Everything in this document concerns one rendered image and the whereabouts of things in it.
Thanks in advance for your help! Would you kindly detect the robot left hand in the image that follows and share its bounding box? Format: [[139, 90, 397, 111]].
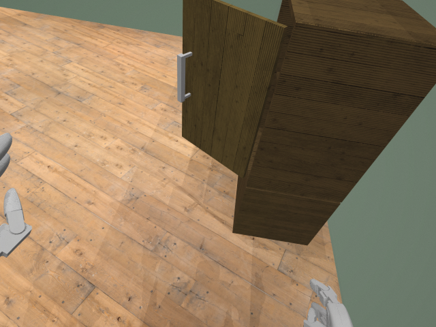
[[0, 133, 32, 257]]

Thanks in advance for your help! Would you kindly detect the robot right hand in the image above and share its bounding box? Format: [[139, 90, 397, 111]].
[[304, 279, 353, 327]]

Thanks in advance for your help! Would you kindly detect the cupboard door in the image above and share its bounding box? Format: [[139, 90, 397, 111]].
[[182, 0, 287, 178]]

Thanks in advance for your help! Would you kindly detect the handle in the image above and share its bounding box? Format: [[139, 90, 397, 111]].
[[177, 52, 192, 103]]

